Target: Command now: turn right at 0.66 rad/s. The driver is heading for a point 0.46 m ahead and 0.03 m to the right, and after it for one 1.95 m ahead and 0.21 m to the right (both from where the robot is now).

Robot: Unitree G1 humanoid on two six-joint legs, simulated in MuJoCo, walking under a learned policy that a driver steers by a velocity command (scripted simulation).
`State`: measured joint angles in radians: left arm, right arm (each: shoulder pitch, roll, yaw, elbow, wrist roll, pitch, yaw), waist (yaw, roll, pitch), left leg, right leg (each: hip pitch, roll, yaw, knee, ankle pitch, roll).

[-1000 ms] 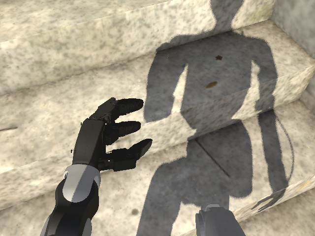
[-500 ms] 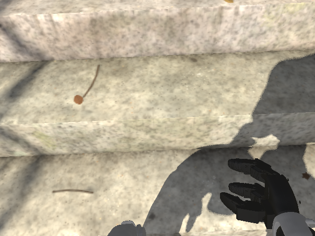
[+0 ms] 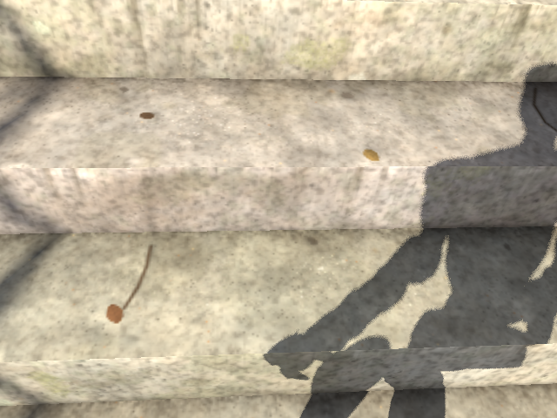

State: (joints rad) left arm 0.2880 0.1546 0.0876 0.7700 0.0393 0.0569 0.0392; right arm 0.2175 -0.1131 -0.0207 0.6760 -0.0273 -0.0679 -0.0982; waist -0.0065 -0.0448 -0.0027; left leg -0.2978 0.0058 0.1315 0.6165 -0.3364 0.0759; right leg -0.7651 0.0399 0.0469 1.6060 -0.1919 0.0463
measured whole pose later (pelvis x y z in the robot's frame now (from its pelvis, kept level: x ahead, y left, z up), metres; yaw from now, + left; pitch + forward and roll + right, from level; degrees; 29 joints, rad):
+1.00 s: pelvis +0.24 +0.01 +0.16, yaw +7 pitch +1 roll -2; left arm 0.21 0.10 0.00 0.65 0.04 0.02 0.05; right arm 0.18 -0.17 -0.01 0.71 -0.03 -0.04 -0.03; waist 0.01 -0.01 -0.02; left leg -0.47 -0.13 0.03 0.79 -0.34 0.14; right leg -0.98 0.01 0.07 1.82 -0.06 -0.01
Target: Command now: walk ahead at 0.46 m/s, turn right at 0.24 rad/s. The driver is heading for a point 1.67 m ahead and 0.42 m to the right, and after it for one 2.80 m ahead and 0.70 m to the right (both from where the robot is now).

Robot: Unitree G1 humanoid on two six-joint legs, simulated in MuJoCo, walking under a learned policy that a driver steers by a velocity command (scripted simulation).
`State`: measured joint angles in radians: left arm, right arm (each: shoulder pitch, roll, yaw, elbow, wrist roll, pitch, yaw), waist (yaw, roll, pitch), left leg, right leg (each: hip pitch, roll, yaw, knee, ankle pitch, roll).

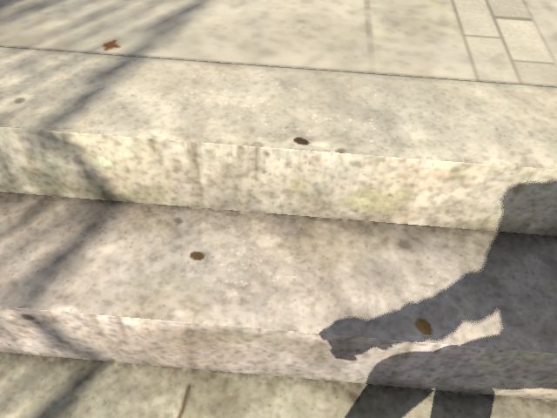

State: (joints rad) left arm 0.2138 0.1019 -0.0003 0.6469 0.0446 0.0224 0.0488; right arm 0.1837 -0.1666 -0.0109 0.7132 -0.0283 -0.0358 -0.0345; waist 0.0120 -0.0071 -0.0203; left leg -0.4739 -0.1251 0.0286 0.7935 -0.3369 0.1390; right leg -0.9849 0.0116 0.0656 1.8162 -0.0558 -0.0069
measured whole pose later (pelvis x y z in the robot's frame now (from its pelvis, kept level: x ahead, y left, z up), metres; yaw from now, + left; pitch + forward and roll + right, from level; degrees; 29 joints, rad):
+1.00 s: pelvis +0.64 -0.24 +0.34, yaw -11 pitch +2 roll +4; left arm 0.23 0.17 0.02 0.64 0.06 -0.13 -0.01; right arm 0.38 -0.23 -0.06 0.91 -0.02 -0.04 -0.02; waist -0.02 0.01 -0.12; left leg -0.45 -0.23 0.11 0.93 -0.52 0.18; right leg -0.83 0.03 0.13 2.21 -0.12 -0.11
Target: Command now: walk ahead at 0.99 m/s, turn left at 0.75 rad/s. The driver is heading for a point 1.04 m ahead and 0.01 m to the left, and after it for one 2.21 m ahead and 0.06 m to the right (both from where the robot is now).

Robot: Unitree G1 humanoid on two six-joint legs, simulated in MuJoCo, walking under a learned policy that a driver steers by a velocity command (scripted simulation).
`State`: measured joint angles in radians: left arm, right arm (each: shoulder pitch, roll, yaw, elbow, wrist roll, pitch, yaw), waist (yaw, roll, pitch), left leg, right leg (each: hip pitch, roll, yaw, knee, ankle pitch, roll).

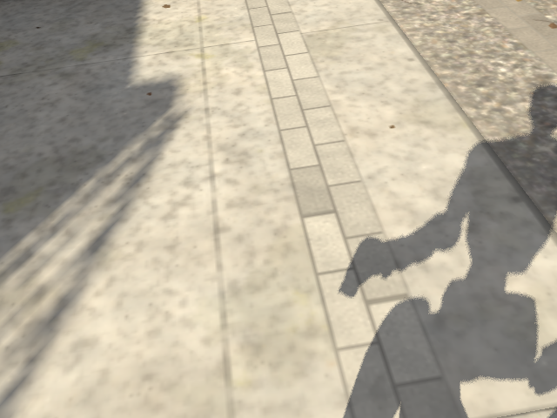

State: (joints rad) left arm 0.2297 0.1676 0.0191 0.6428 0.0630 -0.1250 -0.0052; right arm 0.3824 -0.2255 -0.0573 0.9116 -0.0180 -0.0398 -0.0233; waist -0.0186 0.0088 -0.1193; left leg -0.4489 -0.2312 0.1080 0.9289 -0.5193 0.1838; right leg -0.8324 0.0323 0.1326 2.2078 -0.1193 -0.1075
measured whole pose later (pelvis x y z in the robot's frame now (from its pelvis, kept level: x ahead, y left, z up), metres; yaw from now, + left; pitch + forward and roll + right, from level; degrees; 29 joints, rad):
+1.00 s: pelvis +0.63 -0.02 +0.25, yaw +13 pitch -1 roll +1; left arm 0.22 0.17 -0.02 0.81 0.03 -0.02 0.03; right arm 0.34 -0.19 -0.03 0.80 -0.03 -0.02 -0.01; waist -0.03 0.00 -0.02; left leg -0.32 -0.10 -0.03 0.51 -0.21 0.06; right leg -0.33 0.00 0.05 0.56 -0.23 -0.01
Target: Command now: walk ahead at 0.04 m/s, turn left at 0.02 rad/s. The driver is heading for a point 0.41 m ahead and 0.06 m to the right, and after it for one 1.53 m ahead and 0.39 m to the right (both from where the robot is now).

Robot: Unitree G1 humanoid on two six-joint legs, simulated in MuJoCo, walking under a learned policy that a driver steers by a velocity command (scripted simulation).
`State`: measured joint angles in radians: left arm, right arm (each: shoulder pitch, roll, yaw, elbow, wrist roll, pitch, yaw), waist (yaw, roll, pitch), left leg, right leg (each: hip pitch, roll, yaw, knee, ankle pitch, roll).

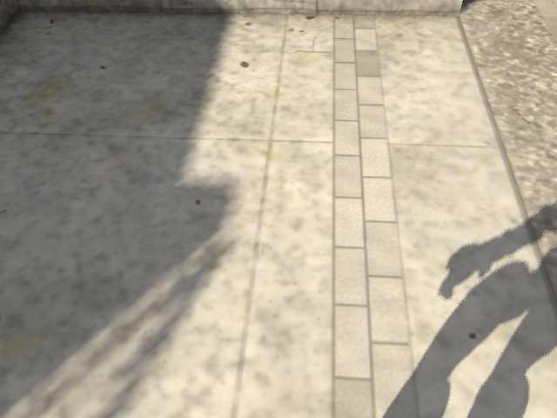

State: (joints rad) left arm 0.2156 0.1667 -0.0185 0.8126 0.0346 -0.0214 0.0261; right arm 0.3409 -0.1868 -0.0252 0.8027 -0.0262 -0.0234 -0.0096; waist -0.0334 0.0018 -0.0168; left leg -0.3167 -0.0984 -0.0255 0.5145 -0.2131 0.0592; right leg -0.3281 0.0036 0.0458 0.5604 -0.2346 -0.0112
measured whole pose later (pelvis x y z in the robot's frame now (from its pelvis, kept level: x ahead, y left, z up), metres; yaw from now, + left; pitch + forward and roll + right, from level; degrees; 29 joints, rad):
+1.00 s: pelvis +0.25 +0.02 -0.01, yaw -2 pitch +4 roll +1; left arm 0.54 0.23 0.05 0.94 0.02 -0.09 -0.01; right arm 0.00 -0.25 -0.05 0.61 -0.04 -0.04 0.06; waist 0.12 0.00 -0.03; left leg -0.53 0.03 0.05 0.56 -0.18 0.07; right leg 0.16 -0.05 0.04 0.21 -0.42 0.00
